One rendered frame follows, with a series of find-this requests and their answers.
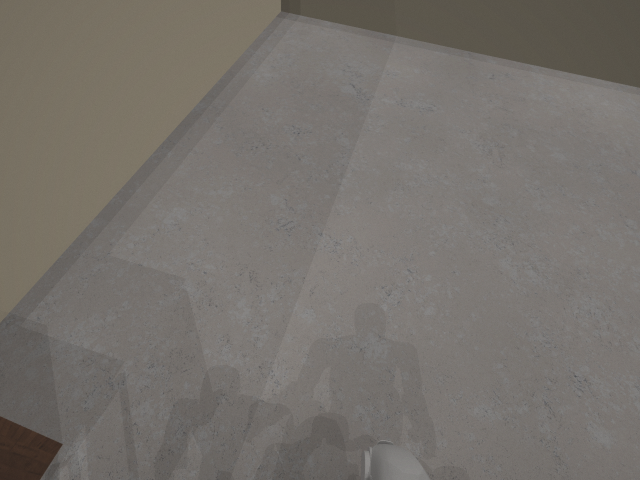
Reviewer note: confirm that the right robot thigh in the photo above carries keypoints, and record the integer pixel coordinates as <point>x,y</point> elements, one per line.
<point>390,462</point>

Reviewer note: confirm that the cupboard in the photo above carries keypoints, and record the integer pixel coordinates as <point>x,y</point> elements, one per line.
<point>24,454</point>

